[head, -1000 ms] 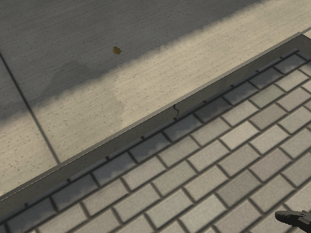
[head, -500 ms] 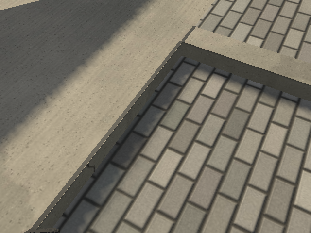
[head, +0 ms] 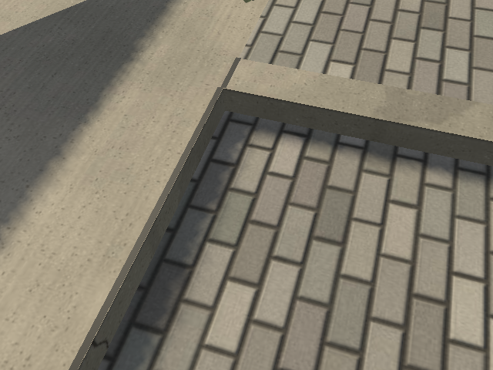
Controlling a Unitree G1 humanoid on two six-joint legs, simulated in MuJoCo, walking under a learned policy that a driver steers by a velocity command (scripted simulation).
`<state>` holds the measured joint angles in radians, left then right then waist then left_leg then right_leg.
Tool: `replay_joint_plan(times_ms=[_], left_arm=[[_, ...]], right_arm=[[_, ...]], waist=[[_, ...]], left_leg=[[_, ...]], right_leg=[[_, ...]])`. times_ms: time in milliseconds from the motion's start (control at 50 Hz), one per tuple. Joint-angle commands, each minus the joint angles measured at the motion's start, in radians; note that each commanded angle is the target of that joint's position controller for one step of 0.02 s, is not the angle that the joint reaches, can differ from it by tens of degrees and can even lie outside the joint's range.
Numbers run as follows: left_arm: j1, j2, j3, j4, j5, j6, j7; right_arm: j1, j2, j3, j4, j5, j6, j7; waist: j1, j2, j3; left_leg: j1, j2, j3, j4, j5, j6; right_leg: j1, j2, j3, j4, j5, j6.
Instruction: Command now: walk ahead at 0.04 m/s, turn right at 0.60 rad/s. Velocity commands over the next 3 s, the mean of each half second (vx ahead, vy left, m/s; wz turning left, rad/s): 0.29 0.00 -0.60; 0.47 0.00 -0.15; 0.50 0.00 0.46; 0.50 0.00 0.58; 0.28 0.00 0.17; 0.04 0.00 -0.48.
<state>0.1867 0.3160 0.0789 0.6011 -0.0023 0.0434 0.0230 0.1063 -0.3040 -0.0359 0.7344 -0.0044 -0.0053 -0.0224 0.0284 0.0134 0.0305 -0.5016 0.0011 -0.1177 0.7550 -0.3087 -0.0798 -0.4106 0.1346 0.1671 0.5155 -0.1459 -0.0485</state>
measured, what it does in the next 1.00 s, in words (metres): walks ahead, turning right: left foot, then right foot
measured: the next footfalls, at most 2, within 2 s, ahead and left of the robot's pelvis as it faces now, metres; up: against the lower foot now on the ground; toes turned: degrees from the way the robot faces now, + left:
left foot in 0.06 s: +0.09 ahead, +0.14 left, +0.00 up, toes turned -8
right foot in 0.52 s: +0.17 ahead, -0.18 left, +0.00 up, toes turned -22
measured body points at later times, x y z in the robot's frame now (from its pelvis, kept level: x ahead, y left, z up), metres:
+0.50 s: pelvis +0.11 -0.04 +0.00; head +0.13 -0.05 +0.45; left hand +0.40 +0.13 -0.06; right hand +0.05 -0.34 -0.12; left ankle +0.05 +0.15 -0.73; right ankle +0.14 -0.17 -0.72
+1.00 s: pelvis +0.35 -0.15 -0.01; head +0.38 -0.17 +0.44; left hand +0.46 +0.12 -0.12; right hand +0.49 -0.44 -0.09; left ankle +0.55 -0.12 -0.72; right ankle +0.14 -0.17 -0.73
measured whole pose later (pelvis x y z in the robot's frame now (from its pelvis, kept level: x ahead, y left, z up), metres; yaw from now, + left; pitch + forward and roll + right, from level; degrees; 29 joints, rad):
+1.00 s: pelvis +0.35 -0.15 -0.01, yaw -20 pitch +3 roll -1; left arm 0.40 0.30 0.06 0.80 0.00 -0.05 0.01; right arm 0.03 -0.26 -0.03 0.69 0.02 -0.08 0.08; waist 0.07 0.03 0.02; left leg -0.60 0.00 0.04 0.52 0.04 0.07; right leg 0.15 0.06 -0.03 0.23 -0.42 -0.05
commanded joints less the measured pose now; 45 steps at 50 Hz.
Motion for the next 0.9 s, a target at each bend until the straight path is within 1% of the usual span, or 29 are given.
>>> replay_joint_plan(times_ms=[20,40,60,80,100,120,140,160,180,200,280,360,440,460,480,500,520,540,560,580,600,620,640,660,700,740,800,860,900], left_arm=[[-0.034,0.147,0.04,-0.076,-0.007,-0.004,0.003],[-0.04,0.138,0.036,-0.077,-0.015,0.0,0.005],[-0.014,0.1,0.024,-0.076,-0.015,0.002,0.006],[0.035,0.047,0.011,-0.085,-0.013,-0.002,0.002],[-0.008,0.107,0.025,-0.114,-0.011,-0.023,-0.001],[-0.029,0.163,0.042,-0.105,-0.01,-0.031,-0.003],[-0.014,0.168,0.048,-0.086,-0.007,-0.028,-0.006],[0.008,0.154,0.048,-0.069,-0.001,-0.023,-0.007],[0.009,0.127,0.041,-0.067,-0.002,-0.023,-0.014],[-0.001,0.104,0.034,-0.07,-0.005,-0.027,-0.02],[-0.084,0.06,0.016,-0.102,-0.014,-0.043,-0.032],[-0.126,0.032,0.0,-0.118,-0.017,-0.053,-0.052],[-0.129,0.049,0.001,-0.121,-0.022,-0.05,-0.066],[-0.116,0.055,0.004,-0.118,-0.022,-0.048,-0.067],[-0.069,0.061,0.011,-0.105,-0.021,-0.048,-0.067],[0.027,0.083,0.028,-0.07,-0.019,-0.047,-0.062],[0.19,0.143,0.062,-0.022,-0.026,-0.045,-0.051],[0.3,0.261,0.079,-0.011,-0.022,-0.045,-0.031],[0.297,0.267,0.069,-0.035,-0.022,-0.069,-0.038],[0.269,0.189,0.046,-0.025,-0.016,-0.091,-0.046],[0.237,0.15,0.032,-0.016,-0.011,-0.101,-0.046],[0.175,0.12,0.02,-0.021,-0.008,-0.102,-0.045],[0.127,0.097,0.009,-0.026,-0.002,-0.103,-0.045],[0.1,0.085,0.004,-0.027,0.005,-0.105,-0.041],[0.094,0.091,0.004,-0.008,0.004,-0.116,-0.033],[0.113,0.101,0.006,0.019,0.0,-0.121,-0.026],[0.147,0.109,0.006,0.059,-0.005,-0.119,-0.016],[0.199,0.124,0.01,0.101,-0.007,-0.124,-0.013],[0.224,0.124,0.011,0.13,-0.008,-0.122,-0.014]], right_arm=[[0.04,-0.1,-0.034,-0.06,0.005,-0.025,0.008],[0.089,-0.103,-0.039,-0.047,0.005,-0.03,0.012],[0.126,-0.149,-0.054,-0.042,-0.005,-0.029,0.009],[0.132,-0.229,-0.072,-0.046,-0.027,-0.017,0.003],[0.148,-0.238,-0.081,-0.041,-0.044,-0.02,0.008],[0.101,-0.19,-0.07,-0.066,-0.035,-0.029,0.002],[0.067,-0.158,-0.063,-0.071,-0.014,-0.031,-0.007],[0.062,-0.138,-0.057,-0.077,0.0,-0.033,-0.015],[0.08,-0.128,-0.053,-0.071,0.006,-0.035,-0.021],[0.101,-0.125,-0.051,-0.069,0.002,-0.039,-0.023],[0.184,-0.141,-0.061,-0.049,-0.005,-0.05,-0.015],[0.189,-0.184,-0.077,-0.034,0.004,-0.056,-0.002],[0.188,-0.213,-0.091,-0.017,0.029,-0.055,0.018],[0.185,-0.218,-0.094,-0.011,0.035,-0.051,0.022],[0.168,-0.223,-0.095,-0.008,0.041,-0.046,0.023],[0.177,-0.204,-0.087,-0.001,0.04,-0.046,0.025],[0.206,-0.149,-0.067,0.005,0.024,-0.051,0.026],[0.192,-0.033,-0.025,-0.057,-0.029,-0.063,0.029],[0.166,-0.075,-0.029,-0.083,0.004,-0.094,0.027],[0.098,-0.157,-0.05,-0.092,0.044,-0.112,0.032],[0.079,-0.159,-0.049,-0.092,0.044,-0.12,0.035],[0.08,-0.145,-0.047,-0.072,0.022,-0.121,0.031],[0.088,-0.141,-0.05,-0.066,0.008,-0.117,0.034],[0.106,-0.133,-0.05,-0.055,0.007,-0.108,0.04],[0.123,-0.102,-0.044,-0.037,0.004,-0.091,0.047],[0.07,-0.078,-0.036,-0.048,-0.001,-0.083,0.046],[-0.042,-0.039,-0.018,-0.073,0.006,-0.089,0.055],[-0.134,-0.027,-0.008,-0.093,0.025,-0.094,0.074],[-0.171,-0.033,-0.008,-0.11,0.03,-0.095,0.087]], waist=[[-0.034,-0.179,-0.16],[-0.061,-0.171,-0.173],[-0.063,-0.093,-0.178],[-0.023,0.155,-0.156],[-0.053,0.284,-0.095],[-0.049,0.207,-0.054],[-0.034,0.173,-0.033],[-0.035,0.157,-0.035],[-0.046,0.146,-0.022],[-0.057,0.135,-0.016],[-0.109,0.138,-0.002],[-0.118,0.147,0.008],[-0.106,0.142,0.028],[-0.093,0.134,0.03],[-0.054,0.118,0.017],[-0.004,0.082,-0.033],[0.068,-0.005,-0.133],[0.073,-0.312,-0.197],[0.082,-0.316,-0.291],[0.098,-0.202,-0.195],[0.073,-0.177,-0.135],[0.04,-0.101,-0.097],[0.008,-0.109,-0.067],[-0.016,-0.116,-0.057],[-0.038,-0.088,-0.05],[-0.03,-0.061,-0.019],[0.005,-0.073,0.015],[0.043,-0.072,0.053],[0.05,-0.062,0.072]], left_leg=[[0.133,-0.026,0.025,-0.162,0.022,0.026],[0.228,-0.018,0.039,-0.292,0.098,0.046],[0.35,0.1,-0.044,-0.383,0.081,0.095],[0.462,0.312,-0.279,-0.442,-0.02,0.214],[0.402,0.414,-0.506,-0.541,-0.221,0.318],[0.373,0.384,-0.453,-0.546,-0.303,0.305],[0.368,0.329,-0.357,-0.544,-0.286,0.26],[0.396,0.294,-0.288,-0.539,-0.254,0.231],[0.398,0.281,-0.234,-0.548,-0.208,0.225],[0.392,0.263,-0.175,-0.562,-0.171,0.219],[0.441,0.264,-0.054,-0.592,-0.08,0.233],[0.409,0.284,0.052,-0.594,0.007,0.233],[0.388,0.312,0.108,-0.568,0.018,0.222],[0.389,0.321,0.118,-0.545,0.034,0.216],[0.368,0.314,0.151,-0.482,0.118,0.201],[0.311,0.284,0.203,-0.346,0.287,0.18],[0.215,0.219,0.285,-0.089,0.382,0.137],[-0.144,0.101,0.311,0.324,-0.126,0.052],[-0.348,0.004,0.117,0.53,-0.261,0.037],[-0.43,0.064,0.069,0.582,-0.186,0.058],[-0.419,0.103,0.076,0.542,-0.099,0.084],[-0.363,0.135,0.071,0.477,-0.022,0.087],[-0.303,0.149,0.067,0.413,0.032,0.084],[-0.256,0.152,0.069,0.387,0.071,0.08],[-0.233,0.138,0.087,0.334,0.128,0.059],[-0.253,0.127,0.093,0.222,0.217,0.041],[-0.192,0.091,0.117,-0.016,0.388,0.043],[-0.15,0.067,0.136,-0.156,0.493,0.071],[-0.172,0.058,0.129,-0.208,0.478,0.101]], right_leg=[[0.137,-0.237,0.313,-0.101,0.068,-0.149],[0.11,-0.21,0.309,-0.076,-0.023,-0.123],[0.01,-0.149,0.256,0.013,-0.238,-0.072],[-0.21,0.007,0.047,0.241,-0.473,-0.006],[-0.354,-0.02,-0.016,0.425,-0.43,0.016],[-0.368,-0.081,-0.001,0.515,-0.334,0.028],[-0.375,-0.093,-0.026,0.555,-0.268,0.046],[-0.386,-0.106,-0.045,0.601,-0.224,0.065],[-0.399,-0.118,-0.062,0.644,-0.186,0.078],[-0.392,-0.128,-0.088,0.656,-0.154,0.084],[-0.394,-0.165,-0.128,0.523,-0.076,0.103],[-0.263,-0.191,-0.166,0.313,-0.055,0.09],[-0.129,-0.189,-0.213,0.18,-0.118,0.041],[-0.091,-0.181,-0.229,0.143,-0.131,0.02],[0.0,-0.154,-0.26,0.076,-0.111,-0.004],[0.181,-0.107,-0.282,0.024,-0.087,-0.032],[0.43,-0.105,-0.223,-0.008,-0.083,-0.066],[0.686,-0.383,0.246,-0.099,-0.13,-0.184],[0.734,-0.51,0.621,-0.267,-0.297,-0.326],[0.688,-0.494,0.504,-0.266,-0.264,-0.299],[0.605,-0.454,0.374,-0.245,-0.195,-0.262],[0.506,-0.408,0.276,-0.245,-0.117,-0.229],[0.425,-0.374,0.208,-0.265,-0.007,-0.213],[0.377,-0.353,0.164,-0.289,0.071,-0.205],[0.34,-0.34,0.09,-0.317,0.213,-0.208],[0.326,-0.325,0.032,-0.337,0.284,-0.198],[0.295,-0.284,-0.048,-0.355,0.283,-0.159],[0.321,-0.308,-0.082,-0.39,0.2,-0.146],[0.397,-0.339,-0.1,-0.378,0.217,-0.138]])
Over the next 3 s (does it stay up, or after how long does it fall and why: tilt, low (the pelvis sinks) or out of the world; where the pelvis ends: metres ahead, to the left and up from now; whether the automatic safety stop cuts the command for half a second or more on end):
stays up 1.26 -0.17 0.11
